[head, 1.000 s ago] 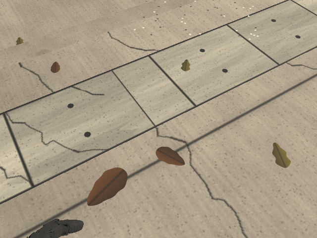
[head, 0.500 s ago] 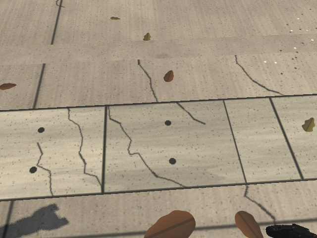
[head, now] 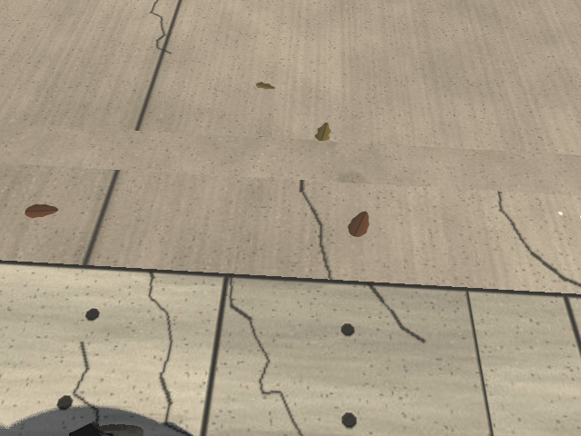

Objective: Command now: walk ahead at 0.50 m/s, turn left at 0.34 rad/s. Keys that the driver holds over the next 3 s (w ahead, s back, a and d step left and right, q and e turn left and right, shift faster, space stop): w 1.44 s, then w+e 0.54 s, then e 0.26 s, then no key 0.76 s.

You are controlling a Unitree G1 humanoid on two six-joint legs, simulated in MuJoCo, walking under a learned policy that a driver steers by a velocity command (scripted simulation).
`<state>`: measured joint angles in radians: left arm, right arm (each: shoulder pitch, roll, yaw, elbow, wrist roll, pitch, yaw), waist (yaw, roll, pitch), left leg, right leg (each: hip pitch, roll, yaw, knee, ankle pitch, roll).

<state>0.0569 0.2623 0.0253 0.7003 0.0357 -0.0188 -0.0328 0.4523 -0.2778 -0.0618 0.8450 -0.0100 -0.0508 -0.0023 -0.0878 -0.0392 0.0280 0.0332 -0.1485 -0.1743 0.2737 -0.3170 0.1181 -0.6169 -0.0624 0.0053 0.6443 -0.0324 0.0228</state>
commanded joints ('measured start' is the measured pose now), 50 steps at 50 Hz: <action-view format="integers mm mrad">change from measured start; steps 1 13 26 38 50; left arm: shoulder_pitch -49 258 405 321 -78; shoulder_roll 96 95 135 50 34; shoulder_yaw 23 39 44 29 9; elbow -81 91 211 175 52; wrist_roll -3 -24 -22 0 -11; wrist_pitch -30 -74 -64 -13 -16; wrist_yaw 3 18 26 3 0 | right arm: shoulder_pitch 11 -82 -462 -155 33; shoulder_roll -161 -65 -44 -60 -80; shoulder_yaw -33 8 41 10 6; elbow -32 -48 -150 22 146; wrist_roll -5 -35 -22 0 -6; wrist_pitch -15 11 -1 -46 -43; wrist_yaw -14 32 36 4 0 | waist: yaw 38 65 129 114 33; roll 116 -48 -41 110 97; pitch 26 -13 39 -25 74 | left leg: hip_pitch -24 -567 -525 -150 -4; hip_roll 298 166 175 357 342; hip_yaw -146 96 233 -16 117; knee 26 834 290 -117 -146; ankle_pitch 650 23 213 327 493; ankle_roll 66 -62 -56 91 82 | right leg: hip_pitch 118 468 627 94 -18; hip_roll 41 -156 -161 -25 -14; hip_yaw -19 225 65 13 -69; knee -88 -460 -421 433 1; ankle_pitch -39 33 323 -250 13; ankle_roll -50 -230 -187 -61 -50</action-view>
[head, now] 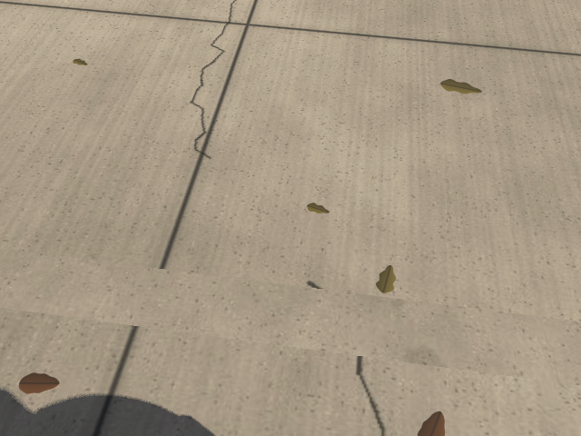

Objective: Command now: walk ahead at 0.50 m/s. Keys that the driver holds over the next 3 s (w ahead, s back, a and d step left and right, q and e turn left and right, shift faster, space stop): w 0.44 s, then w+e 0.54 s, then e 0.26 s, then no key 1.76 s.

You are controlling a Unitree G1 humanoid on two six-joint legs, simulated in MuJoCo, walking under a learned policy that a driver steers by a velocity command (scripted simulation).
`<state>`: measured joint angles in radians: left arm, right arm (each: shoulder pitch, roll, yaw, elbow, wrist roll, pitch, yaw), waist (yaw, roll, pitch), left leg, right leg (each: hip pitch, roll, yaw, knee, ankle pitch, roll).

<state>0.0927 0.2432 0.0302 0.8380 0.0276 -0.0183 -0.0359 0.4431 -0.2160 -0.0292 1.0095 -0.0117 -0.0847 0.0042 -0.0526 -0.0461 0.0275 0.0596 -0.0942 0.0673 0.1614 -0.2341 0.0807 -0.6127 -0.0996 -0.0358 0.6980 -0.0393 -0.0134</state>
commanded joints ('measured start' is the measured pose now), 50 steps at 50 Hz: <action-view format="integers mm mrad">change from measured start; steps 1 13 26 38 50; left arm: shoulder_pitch -127 154 400 297 4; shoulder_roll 57 66 88 68 7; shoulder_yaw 5 32 27 46 31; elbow -93 48 164 91 -40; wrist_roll -2 -16 -17 -23 1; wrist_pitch -18 -55 -73 -42 20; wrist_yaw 4 28 38 37 -21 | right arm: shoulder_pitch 49 -64 -456 -207 -108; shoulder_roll -145 -83 -45 -109 -98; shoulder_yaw -27 -27 -7 -42 -40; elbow -10 -48 -173 -147 -85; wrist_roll -6 -20 -14 -20 -7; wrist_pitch -8 16 40 6 -37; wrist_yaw -10 5 24 -12 -19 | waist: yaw -2 35 104 19 55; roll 106 -20 -14 102 114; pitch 79 15 73 -64 71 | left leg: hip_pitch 0 -582 -668 -55 -175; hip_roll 300 177 164 446 336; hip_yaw -126 -116 -10 -408 83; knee -19 985 494 55 -16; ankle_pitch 439 -56 234 -75 362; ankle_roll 118 0 -74 102 58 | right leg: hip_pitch -21 460 576 -6 -26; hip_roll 28 -142 -80 47 6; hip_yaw -27 272 117 96 -2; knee -73 -524 -546 515 126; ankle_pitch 3 -120 210 -310 31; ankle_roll -26 -186 -189 -91 -34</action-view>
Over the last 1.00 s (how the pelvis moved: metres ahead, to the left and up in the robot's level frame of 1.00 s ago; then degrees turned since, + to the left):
0.54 0.02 0.01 3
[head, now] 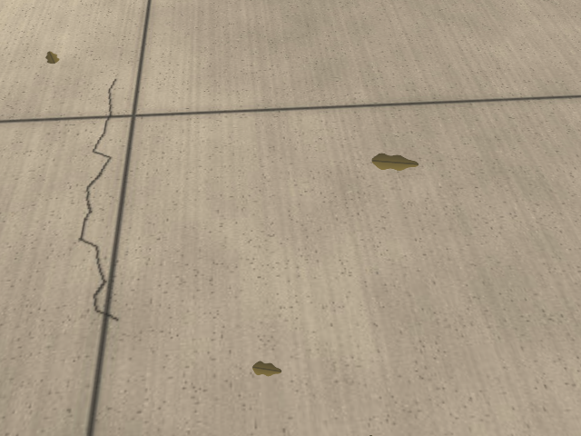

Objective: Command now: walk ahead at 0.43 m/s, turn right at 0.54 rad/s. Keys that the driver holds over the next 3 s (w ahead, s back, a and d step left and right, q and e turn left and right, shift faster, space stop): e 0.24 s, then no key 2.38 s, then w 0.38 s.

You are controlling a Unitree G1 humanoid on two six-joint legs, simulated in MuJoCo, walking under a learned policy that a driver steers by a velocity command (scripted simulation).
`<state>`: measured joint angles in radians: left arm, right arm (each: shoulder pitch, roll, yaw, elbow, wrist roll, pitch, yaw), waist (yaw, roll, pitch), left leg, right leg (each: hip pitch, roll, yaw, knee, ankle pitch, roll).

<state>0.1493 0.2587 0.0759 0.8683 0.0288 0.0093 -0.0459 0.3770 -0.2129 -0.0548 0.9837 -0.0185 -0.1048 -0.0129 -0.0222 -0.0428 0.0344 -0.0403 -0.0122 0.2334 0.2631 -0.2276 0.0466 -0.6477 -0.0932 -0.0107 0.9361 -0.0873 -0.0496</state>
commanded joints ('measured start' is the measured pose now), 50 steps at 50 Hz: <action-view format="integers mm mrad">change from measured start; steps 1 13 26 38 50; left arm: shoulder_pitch -85 115 71 83 77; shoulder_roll -15 172 90 24 38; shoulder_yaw -20 41 -6 -38 -47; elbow -85 -98 -57 13 163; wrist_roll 3 -30 -9 -38 -25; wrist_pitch -11 -12 -17 -5 -14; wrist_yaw -14 53 50 61 70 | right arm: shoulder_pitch -40 -44 -127 -142 -82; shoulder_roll -111 -110 -102 -126 -78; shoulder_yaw -16 -20 -18 6 31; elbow -58 -144 -130 -77 19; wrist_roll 4 16 -6 0 8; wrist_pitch -15 67 160 98 87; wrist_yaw -5 -12 -9 -22 -22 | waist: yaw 20 80 32 78 31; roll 106 2 -41 183 47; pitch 72 -229 -92 22 3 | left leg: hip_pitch -79 -594 -396 -210 -134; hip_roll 252 69 75 243 113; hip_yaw -46 -242 -261 -502 -358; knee -96 1132 634 -57 -4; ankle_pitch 458 -277 -88 21 51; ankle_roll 86 -79 -71 72 23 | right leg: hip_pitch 48 728 424 402 501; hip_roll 12 -239 -71 109 41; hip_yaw -57 389 248 124 170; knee -186 -542 -753 -631 -664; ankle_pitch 102 632 -56 -118 11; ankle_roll -3 -348 -150 -10 -15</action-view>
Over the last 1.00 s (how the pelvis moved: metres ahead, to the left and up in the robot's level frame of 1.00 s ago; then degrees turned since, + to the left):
0.53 -0.01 0.00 -15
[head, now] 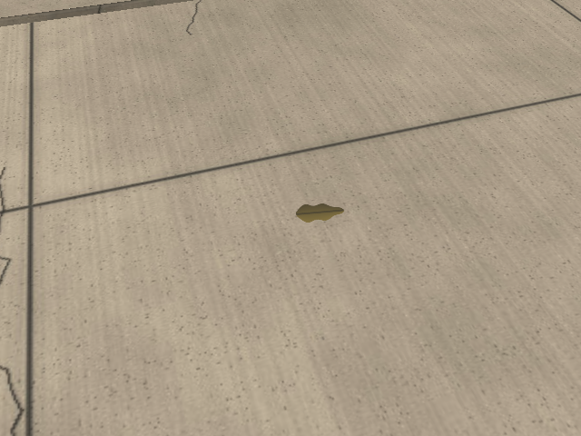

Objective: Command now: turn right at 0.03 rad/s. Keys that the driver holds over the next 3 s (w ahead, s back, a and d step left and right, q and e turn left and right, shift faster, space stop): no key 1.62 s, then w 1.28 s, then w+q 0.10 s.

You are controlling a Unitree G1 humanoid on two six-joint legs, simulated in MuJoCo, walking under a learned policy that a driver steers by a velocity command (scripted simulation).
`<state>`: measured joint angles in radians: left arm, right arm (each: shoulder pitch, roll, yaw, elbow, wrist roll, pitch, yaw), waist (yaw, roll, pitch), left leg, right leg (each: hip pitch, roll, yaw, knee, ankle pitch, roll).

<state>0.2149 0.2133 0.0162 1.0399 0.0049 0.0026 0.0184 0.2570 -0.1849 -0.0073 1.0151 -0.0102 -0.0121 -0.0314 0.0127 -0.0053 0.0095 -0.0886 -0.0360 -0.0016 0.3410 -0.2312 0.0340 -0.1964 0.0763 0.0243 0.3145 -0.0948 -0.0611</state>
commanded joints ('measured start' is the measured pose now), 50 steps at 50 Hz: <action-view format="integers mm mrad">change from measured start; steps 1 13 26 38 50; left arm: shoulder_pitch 13 42 63 76 92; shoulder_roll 82 69 42 26 14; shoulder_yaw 11 -3 -13 -18 -21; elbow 0 81 123 139 147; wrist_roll -1 -1 -2 -3 -4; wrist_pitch -7 -4 -2 -3 -3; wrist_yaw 7 17 22 24 27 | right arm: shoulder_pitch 38 53 88 120 145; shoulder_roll -105 -81 -64 -48 -37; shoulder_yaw -16 5 18 22 23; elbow -6 58 99 120 128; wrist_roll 0 0 0 1 1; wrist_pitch -6 -4 -6 -9 -12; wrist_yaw -4 -8 -12 -14 -16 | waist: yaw -4 -3 -4 -5 -7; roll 7 15 16 14 15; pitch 28 32 43 48 52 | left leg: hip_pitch -82 -69 -67 -57 -45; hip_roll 135 126 122 121 122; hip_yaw -122 -115 -115 -115 -116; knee -80 -76 -74 -76 -76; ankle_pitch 59 92 114 141 185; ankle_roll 36 36 37 39 40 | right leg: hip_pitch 51 60 60 52 44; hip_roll -130 -139 -142 -143 -144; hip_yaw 135 131 122 115 107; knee -42 -31 -16 -3 12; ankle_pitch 22 48 62 68 72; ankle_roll -3 -2 2 6 12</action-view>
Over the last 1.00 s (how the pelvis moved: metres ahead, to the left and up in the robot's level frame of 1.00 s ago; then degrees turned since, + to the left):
0.18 -0.01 0.00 -14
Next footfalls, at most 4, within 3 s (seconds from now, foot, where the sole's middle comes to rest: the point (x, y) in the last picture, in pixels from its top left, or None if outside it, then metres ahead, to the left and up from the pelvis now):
2.04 right None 0.30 -0.12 -0.80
2.56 left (296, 400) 0.65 0.02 -0.83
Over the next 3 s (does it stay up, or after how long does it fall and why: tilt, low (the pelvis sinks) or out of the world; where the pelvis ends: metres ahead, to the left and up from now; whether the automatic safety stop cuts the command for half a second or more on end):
stays up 0.71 -0.08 -0.05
